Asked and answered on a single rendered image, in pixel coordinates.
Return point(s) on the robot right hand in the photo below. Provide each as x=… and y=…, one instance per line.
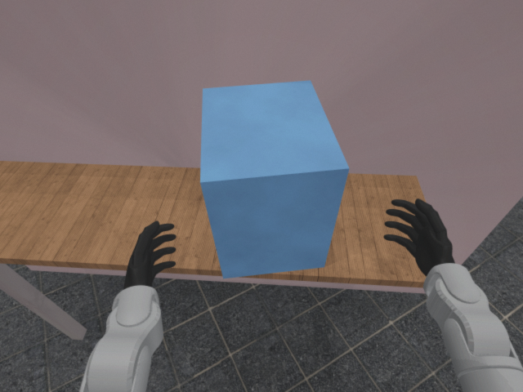
x=430, y=245

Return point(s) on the left robot forearm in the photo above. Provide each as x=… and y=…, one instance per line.
x=121, y=359

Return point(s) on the right robot forearm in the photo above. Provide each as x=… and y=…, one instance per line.
x=483, y=357

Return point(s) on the robot left hand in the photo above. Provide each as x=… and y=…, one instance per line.
x=141, y=269

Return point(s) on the table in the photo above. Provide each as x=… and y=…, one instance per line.
x=91, y=215

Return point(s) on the carton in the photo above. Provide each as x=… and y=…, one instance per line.
x=272, y=175

